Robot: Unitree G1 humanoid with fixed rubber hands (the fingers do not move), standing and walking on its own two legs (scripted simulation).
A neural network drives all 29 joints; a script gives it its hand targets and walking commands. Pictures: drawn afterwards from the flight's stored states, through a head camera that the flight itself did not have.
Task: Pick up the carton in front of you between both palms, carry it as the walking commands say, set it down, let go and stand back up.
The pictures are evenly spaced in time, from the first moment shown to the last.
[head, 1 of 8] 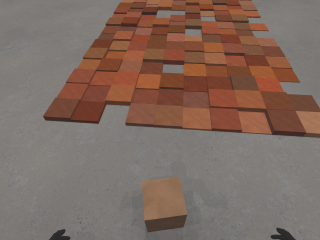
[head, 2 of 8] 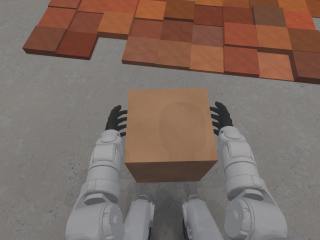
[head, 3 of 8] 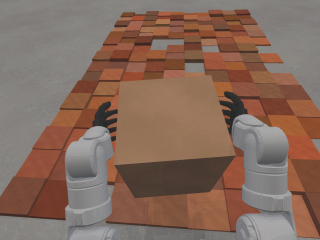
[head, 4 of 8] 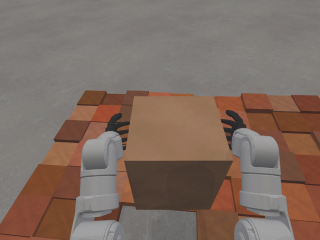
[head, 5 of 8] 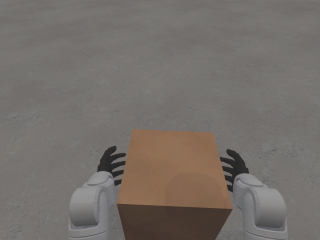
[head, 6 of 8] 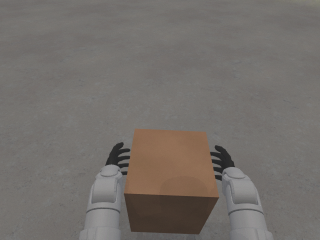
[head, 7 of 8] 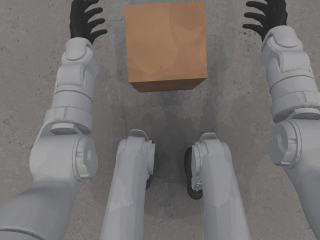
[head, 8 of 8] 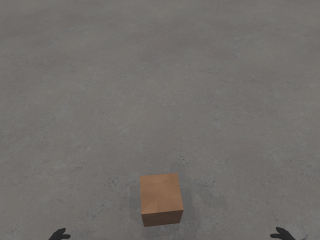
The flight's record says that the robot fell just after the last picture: no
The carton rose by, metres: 0.78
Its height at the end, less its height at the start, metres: +0.00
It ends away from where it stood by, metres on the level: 6.77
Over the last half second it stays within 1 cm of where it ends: yes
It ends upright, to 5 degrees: yes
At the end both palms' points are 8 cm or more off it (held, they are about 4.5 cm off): yes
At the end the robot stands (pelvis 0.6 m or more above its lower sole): yes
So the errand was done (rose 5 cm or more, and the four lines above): yes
